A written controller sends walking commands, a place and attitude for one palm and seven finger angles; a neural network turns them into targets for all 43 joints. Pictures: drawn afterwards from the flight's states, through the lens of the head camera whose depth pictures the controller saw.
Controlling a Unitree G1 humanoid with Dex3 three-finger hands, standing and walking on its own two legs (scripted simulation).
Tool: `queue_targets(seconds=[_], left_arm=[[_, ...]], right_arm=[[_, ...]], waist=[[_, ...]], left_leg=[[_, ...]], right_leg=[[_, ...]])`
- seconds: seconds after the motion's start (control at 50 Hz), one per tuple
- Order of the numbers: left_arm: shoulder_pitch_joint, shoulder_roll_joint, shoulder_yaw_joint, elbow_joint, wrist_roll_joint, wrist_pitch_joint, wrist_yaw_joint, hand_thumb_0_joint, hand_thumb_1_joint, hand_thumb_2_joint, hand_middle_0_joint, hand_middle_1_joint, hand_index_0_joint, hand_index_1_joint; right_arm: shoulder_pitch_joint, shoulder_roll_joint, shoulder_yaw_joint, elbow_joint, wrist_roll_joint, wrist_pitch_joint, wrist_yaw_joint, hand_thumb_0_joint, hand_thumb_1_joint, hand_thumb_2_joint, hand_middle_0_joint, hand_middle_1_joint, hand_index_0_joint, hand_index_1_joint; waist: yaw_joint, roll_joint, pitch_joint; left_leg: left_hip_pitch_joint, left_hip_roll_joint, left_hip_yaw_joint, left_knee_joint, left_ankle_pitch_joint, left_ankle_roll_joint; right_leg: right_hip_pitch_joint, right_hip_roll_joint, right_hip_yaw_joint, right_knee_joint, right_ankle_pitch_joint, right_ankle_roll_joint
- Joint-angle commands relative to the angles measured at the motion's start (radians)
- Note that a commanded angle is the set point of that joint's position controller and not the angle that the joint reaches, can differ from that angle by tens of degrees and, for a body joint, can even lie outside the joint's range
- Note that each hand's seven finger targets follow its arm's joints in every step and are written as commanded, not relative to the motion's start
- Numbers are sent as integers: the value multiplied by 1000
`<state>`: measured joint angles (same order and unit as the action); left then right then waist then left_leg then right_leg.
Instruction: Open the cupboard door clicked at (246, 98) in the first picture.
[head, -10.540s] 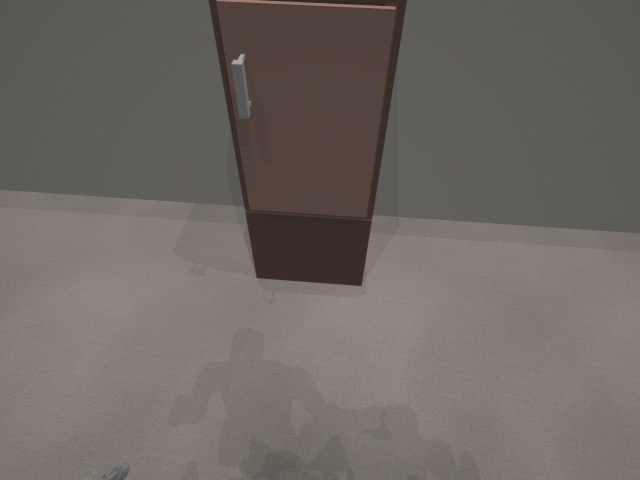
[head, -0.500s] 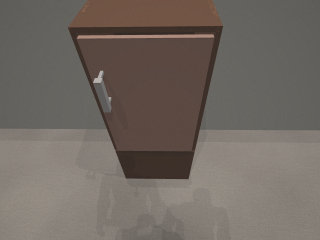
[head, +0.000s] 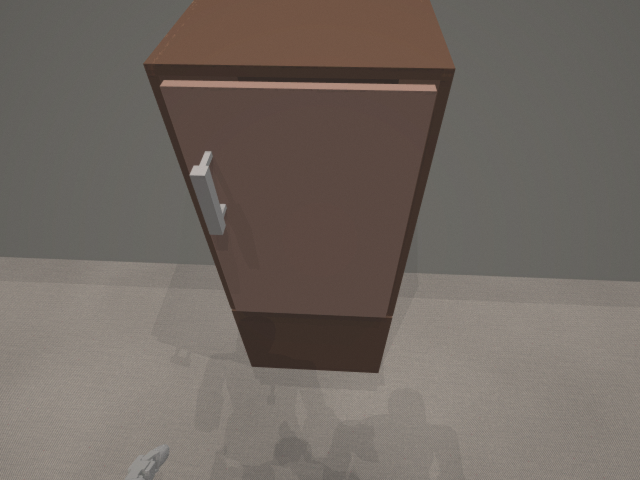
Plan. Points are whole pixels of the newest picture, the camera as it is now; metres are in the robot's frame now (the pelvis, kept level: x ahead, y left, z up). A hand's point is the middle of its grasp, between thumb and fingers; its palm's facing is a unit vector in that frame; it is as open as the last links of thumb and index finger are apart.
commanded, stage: raise the hand with hooked fingers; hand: left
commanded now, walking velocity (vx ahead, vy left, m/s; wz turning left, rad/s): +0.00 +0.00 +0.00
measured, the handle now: (212, 193) +0.52 +0.22 +0.05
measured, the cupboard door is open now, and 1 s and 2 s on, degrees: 0 0 0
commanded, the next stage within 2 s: move the hooked fingers beside the handle in 2.00 s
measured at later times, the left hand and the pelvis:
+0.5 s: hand (144, 467) +0.14 +0.21 -0.01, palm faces +0.07 -0.99 -0.08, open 9.7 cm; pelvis -0.06 +0.00 -0.08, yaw +4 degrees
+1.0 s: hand (117, 407) +0.19 +0.26 +0.01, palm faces -0.01 -1.00 -0.07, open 12.6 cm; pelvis -0.05 +0.02 -0.05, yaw +2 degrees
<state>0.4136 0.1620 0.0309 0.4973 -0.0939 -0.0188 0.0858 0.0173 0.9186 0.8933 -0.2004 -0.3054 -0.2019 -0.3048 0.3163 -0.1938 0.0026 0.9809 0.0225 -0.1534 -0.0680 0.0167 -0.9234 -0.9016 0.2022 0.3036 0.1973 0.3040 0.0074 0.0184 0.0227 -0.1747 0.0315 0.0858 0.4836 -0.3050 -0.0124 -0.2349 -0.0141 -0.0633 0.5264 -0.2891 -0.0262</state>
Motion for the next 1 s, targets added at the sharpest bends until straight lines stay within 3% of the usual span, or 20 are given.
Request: queue_targets(seconds=[0.0,0.02,0.04,0.06,0.1,0.16,0.18,0.24,0.3,0.34,0.4,0.46,0.54,0.58,0.64,0.7,0.8,0.88,0.94,0.98], left_arm=[[-165,89,73,-524,-73,-151,-10,0,760,840,-210,-390,-210,-390],[-75,61,80,-425,-72,-202,-40,0,737,830,-212,-405,-212,-405],[55,49,112,-309,-82,-244,-85,0,713,820,-213,-420,-213,-420],[150,8,111,-235,-97,-301,-139,0,690,810,-215,-435,-215,-435],[239,20,149,-243,-143,-444,-265,0,643,790,-218,-465,-218,-465],[203,106,212,-254,-169,-585,-457,0,573,760,-223,-510,-223,-510],[153,146,239,-289,-172,-587,-482,0,550,750,-225,-525,-225,-525],[-11,200,284,-503,-220,-564,-486,0,480,720,-230,-570,-230,-570],[-185,197,277,-718,-239,-601,-432,0,410,690,-235,-615,-235,-615],[-329,207,218,-858,-222,-632,-407,0,363,670,-238,-645,-238,-645],[-300,180,142,-813,-183,-612,-418,0,293,640,-243,-690,-243,-690],[-307,224,149,-671,-178,-498,-473,0,223,610,-248,-735,-248,-735],[-152,285,282,-507,-214,-271,-495,0,130,570,-255,-795,-255,-795],[-138,299,344,-579,-251,-223,-467,0,83,550,-258,-825,-258,-825],[-151,287,382,-630,-279,-242,-393,0,13,520,-263,-870,-263,-870],[-193,282,361,-674,-244,-334,-345,0,-57,490,-268,-915,-268,-915],[-317,283,277,-594,-211,-400,-413,0,-173,440,-277,-990,-277,-990],[-363,358,328,-564,-238,-357,-486,0,-267,400,-283,-1050,-283,-1050],[-386,427,413,-571,-263,-331,-485,0,-337,370,-288,-1095,-288,-1095],[-364,415,434,-584,-276,-328,-474,0,-383,350,-292,-1125,-292,-1125]], right_arm=[[-125,-179,-69,-281,10,-166,-18,0,-900,-900,200,300,200,300],[-131,-175,-75,-306,-4,-174,-16,0,-900,-900,200,300,200,300],[-138,-172,-82,-338,-2,-175,-5,0,-900,-900,200,300,200,300],[-140,-162,-84,-364,-6,-172,10,0,-900,-900,200,300,200,300],[-177,-167,-99,-428,-11,-170,37,0,-900,-900,200,300,200,300],[-199,-193,-110,-521,-8,-164,72,0,-900,-900,200,300,200,300],[-206,-192,-108,-548,-3,-159,72,0,-900,-900,200,300,200,300],[-199,-186,-103,-617,-1,-144,57,0,-900,-900,200,300,200,300],[-153,-166,-90,-623,-2,-147,43,0,-900,-900,200,300,200,300],[-131,-174,-71,-605,-12,-152,30,0,-900,-900,200,300,200,300],[-111,-185,-59,-568,-3,-164,12,0,-900,-900,200,300,200,300],[-110,-203,-46,-555,14,-164,-4,0,-900,-900,200,300,200,300],[-156,-197,-38,-600,35,-137,-15,0,-900,-900,200,300,200,300],[-167,-180,-33,-624,32,-129,-16,0,-900,-900,200,300,200,300],[-175,-158,-22,-627,20,-128,-14,0,-900,-900,200,300,200,300],[-128,-165,-24,-600,11,-147,-3,0,-900,-900,200,300,200,300],[-83,-206,-26,-562,16,-176,-5,0,-900,-900,200,300,200,300],[-79,-225,-31,-555,31,-187,-23,0,-900,-900,200,300,200,300],[-82,-227,-27,-556,25,-187,-31,0,-900,-900,200,300,200,300],[-82,-215,-25,-558,24,-184,-27,0,-900,-900,200,300,200,300]], waist=[[-59,-52,-92],[-40,-166,-30],[-7,-220,2],[18,-321,-5],[57,-341,-50],[63,-108,-162],[67,-80,-207],[60,-11,-327],[8,86,-364],[-44,122,-358],[-80,105,-308],[-89,44,-262],[11,-17,-294],[41,-27,-364],[55,-54,-320],[22,-5,-283],[-43,27,-230],[-26,50,-282],[5,67,-304],[19,82,-330]], left_leg=[[-52,-7,-72,31,295,33],[-140,-17,-73,63,221,35],[-214,-28,-76,95,184,29],[-291,-37,-71,132,143,21],[-417,-53,-51,220,81,8],[-470,-76,-28,347,95,-3],[-504,-78,-18,377,86,4],[-536,-78,-21,435,45,19],[-504,-53,-52,480,17,30],[-487,-36,-81,507,11,40],[-492,-18,-108,491,-48,46],[-540,-17,-125,470,-109,46],[-549,-34,-119,377,-117,36],[-515,-39,-109,351,-63,31],[-509,-34,-115,319,-41,25],[-478,-26,-112,302,-40,26],[-457,-27,-115,296,-130,32],[-403,-28,-119,274,-98,34],[-359,-26,-128,255,-4,30],[-318,-24,-124,246,93,24]], right_leg=[[-103,-13,-16,-23,206,13],[-171,-5,-29,-7,137,22],[-199,-4,-29,25,106,19],[-230,2,-32,72,75,22],[-242,-3,5,153,63,20],[-237,-28,57,271,162,-7],[-257,-30,71,298,152,-5],[-297,-23,104,332,29,3],[-367,-8,115,336,-51,8],[-442,9,96,371,-52,-1],[-498,18,63,362,-110,-3],[-483,24,57,326,-176,5],[-353,13,51,258,-241,9],[-281,2,40,251,-189,18],[-268,14,20,247,-179,12],[-320,19,4,256,-154,11],[-379,17,15,233,-206,12],[-313,15,23,208,-165,8],[-254,24,7,216,-71,0],[-218,26,-7,225,31,-1]])
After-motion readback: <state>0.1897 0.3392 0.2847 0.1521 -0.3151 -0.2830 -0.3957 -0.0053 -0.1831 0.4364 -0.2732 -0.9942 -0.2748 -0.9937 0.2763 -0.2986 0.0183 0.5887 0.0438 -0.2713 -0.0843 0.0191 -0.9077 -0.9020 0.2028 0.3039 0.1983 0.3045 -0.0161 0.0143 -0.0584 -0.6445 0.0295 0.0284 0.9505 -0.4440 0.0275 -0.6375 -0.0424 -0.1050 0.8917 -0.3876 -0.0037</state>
